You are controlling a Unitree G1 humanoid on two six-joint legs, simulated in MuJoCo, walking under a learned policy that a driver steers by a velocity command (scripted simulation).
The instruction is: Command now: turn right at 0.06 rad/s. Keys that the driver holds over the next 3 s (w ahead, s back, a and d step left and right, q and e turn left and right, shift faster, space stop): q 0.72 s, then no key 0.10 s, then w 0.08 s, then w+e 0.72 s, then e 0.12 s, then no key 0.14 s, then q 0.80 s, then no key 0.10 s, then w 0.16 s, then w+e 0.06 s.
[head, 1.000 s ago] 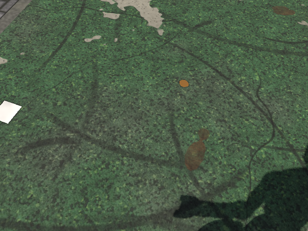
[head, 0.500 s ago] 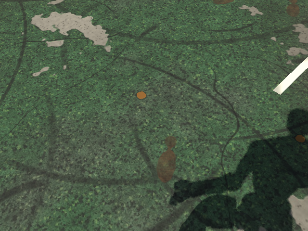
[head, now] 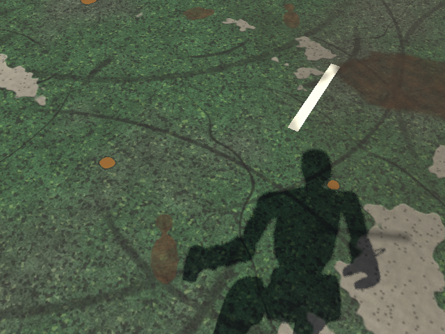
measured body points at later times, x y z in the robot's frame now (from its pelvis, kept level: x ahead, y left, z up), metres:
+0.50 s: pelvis -0.01 +0.03 -0.02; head +0.03 +0.06 +0.43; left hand +0.08 +0.34 -0.14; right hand +0.18 -0.24 -0.11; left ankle -0.02 +0.11 -0.74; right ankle -0.02 -0.14 -0.69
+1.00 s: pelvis +0.04 +0.02 -0.01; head +0.05 +0.03 +0.44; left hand +0.04 +0.34 -0.11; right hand +0.28 -0.17 -0.11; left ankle -0.02 +0.11 -0.74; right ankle +0.09 -0.09 -0.74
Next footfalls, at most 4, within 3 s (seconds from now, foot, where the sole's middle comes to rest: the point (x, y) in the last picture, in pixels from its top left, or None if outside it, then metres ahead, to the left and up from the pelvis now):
0.04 right None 0.03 -0.14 -0.78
0.42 left None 0.02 0.12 -0.78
1.00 right None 0.12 -0.07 -0.78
1.40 left None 0.27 0.25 -0.78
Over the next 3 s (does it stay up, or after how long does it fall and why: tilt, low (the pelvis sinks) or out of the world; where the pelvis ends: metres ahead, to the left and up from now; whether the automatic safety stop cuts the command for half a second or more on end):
stays up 0.54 0.15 0.01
